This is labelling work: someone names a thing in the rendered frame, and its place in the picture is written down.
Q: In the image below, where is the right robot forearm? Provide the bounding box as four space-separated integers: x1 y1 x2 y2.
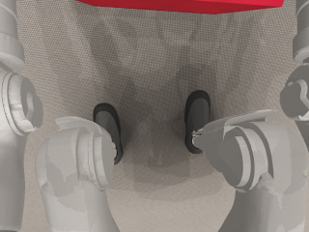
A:
293 0 309 64

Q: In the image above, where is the left robot forearm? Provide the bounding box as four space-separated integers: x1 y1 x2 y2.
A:
0 0 26 73

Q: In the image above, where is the carton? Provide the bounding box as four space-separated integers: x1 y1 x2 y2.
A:
75 0 284 15

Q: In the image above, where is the robot right upper arm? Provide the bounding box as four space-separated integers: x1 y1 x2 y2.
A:
279 61 309 153

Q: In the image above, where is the robot left upper arm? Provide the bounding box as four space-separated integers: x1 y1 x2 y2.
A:
0 71 43 232

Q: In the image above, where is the robot right foot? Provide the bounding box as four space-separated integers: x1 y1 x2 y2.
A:
184 90 211 154

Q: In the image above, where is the robot foot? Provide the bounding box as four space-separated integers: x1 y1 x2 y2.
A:
93 102 124 165
184 90 211 154

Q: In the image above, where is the robot left foot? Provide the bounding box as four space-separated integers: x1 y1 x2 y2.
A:
93 102 124 165

